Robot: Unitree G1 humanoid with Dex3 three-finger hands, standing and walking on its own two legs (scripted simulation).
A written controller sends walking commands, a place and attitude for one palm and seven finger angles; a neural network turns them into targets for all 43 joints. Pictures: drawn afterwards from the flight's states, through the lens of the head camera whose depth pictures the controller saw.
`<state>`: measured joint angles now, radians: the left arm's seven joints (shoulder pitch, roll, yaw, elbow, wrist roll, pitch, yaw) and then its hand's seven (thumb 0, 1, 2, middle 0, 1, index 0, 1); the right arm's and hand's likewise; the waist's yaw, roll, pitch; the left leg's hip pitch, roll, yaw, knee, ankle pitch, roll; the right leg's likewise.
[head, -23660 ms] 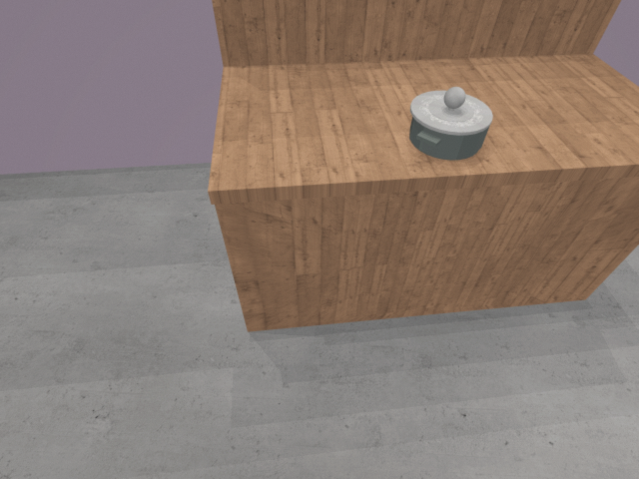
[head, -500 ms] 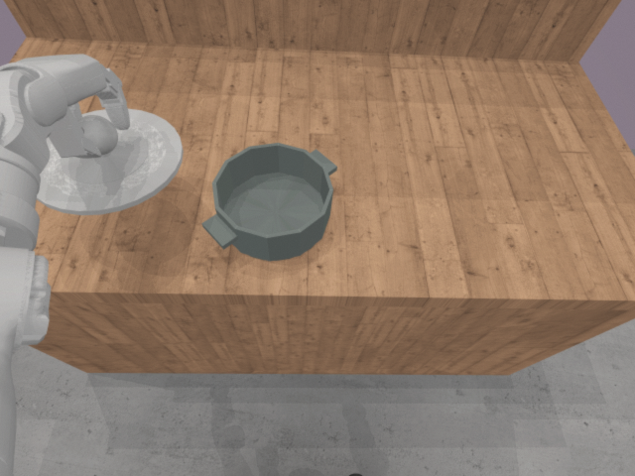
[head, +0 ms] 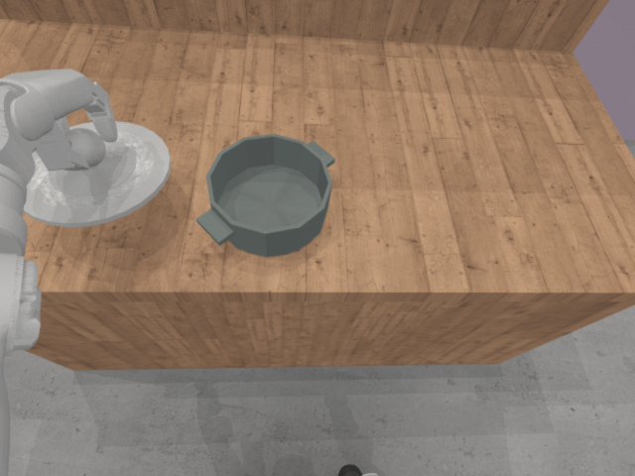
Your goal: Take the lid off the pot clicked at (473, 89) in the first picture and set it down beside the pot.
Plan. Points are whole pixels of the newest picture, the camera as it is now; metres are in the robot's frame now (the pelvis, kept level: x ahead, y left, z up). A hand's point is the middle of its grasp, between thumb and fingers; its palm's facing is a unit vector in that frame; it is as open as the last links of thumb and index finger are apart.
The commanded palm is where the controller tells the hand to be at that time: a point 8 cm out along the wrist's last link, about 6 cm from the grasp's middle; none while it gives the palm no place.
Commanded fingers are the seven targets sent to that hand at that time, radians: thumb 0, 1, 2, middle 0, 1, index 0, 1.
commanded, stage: lower the lid onto the table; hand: left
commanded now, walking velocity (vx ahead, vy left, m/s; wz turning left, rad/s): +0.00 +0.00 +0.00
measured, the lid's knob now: (83, 148) +0.52 +0.27 +0.06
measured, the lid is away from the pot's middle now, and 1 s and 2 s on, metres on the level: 0.23 0.23 0.24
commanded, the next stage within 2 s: open the fingers wide in 1.62 s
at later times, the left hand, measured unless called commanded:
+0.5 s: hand (76, 163) +0.50 +0.27 +0.06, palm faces -0.50 -0.07 -0.86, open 7.8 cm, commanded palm +0.55 +0.26 +0.13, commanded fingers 0.00 0.65 0.96 -0.82 -1.05 -0.82 -1.06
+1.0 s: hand (91, 176) +0.50 +0.26 +0.03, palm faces -0.52 -0.07 -0.85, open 7.8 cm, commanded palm +0.56 +0.26 +0.09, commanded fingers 0.00 0.65 0.96 -0.82 -1.05 -0.82 -1.06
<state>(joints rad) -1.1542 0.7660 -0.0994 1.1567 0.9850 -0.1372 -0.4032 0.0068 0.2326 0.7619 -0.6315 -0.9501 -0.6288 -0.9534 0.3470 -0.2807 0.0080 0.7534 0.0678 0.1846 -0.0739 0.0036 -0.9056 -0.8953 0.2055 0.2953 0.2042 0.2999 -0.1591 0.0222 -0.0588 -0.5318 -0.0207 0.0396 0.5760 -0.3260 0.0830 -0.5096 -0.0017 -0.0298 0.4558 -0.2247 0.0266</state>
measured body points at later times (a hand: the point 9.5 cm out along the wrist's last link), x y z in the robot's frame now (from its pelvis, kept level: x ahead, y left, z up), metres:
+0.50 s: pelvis +0.00 +0.01 -0.01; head +0.12 +0.03 +0.43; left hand +0.52 +0.27 +0.11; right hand -0.03 -0.27 -0.12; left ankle -0.04 +0.06 -0.73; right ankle -0.02 -0.15 -0.73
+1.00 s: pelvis +0.00 +0.00 -0.01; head +0.13 +0.02 +0.41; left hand +0.53 +0.27 +0.08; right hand -0.06 -0.27 -0.12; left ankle -0.04 +0.06 -0.73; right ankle -0.02 -0.15 -0.73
